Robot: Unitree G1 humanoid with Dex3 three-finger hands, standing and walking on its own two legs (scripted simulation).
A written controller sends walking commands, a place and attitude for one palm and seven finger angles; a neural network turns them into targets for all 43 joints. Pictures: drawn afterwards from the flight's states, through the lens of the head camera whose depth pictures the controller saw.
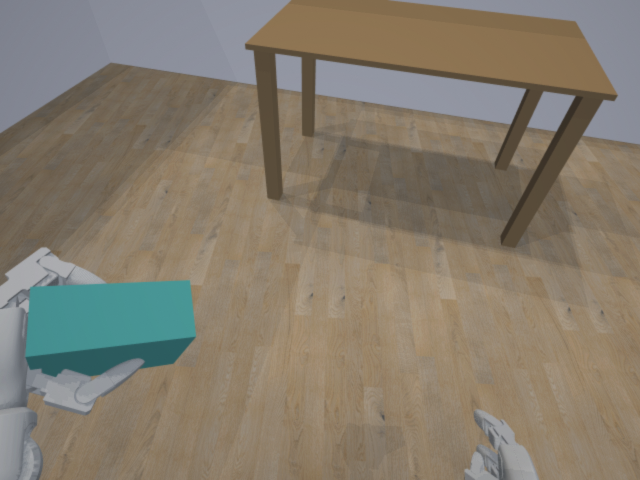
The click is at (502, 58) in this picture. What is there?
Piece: table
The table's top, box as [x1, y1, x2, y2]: [245, 0, 617, 100]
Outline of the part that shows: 245,43 246,49 614,100 617,95 575,21 390,0 291,0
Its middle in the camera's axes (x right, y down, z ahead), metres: +0.40 -0.79 +1.49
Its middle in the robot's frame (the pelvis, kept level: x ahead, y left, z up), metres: +1.66 -0.30 -0.06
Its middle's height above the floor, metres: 0.71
